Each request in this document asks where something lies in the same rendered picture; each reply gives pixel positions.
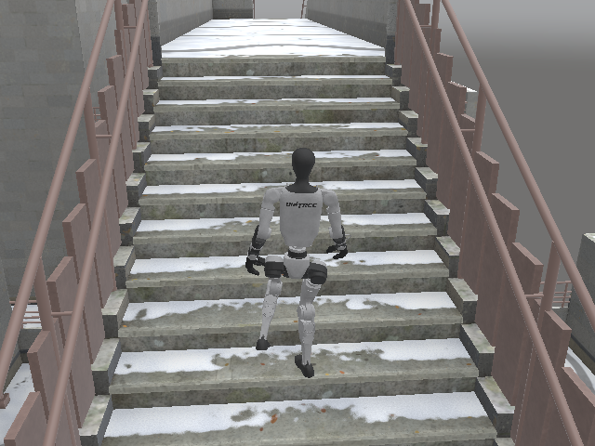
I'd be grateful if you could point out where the right robot upper arm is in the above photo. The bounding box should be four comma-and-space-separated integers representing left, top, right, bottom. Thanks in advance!
321, 189, 343, 239

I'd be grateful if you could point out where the robot left forearm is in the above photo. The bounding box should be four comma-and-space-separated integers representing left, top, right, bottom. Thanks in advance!
247, 225, 266, 260

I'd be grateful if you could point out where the right robot hand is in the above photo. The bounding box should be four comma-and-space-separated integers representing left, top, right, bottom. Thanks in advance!
326, 245, 348, 259

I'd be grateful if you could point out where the robot torso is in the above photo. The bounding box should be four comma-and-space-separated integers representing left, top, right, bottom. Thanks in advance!
279, 183, 323, 279

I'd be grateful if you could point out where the robot right shin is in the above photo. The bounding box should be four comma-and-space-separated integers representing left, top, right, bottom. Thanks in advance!
298, 304, 315, 365

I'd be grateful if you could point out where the robot right forearm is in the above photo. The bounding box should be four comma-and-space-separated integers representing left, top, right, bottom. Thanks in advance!
333, 225, 346, 250

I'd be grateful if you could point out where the left robot upper arm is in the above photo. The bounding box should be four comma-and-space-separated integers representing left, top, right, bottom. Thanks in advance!
257, 187, 283, 240

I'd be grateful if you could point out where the left robot hand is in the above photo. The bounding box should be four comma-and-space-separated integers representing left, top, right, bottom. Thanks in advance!
245, 256, 265, 275

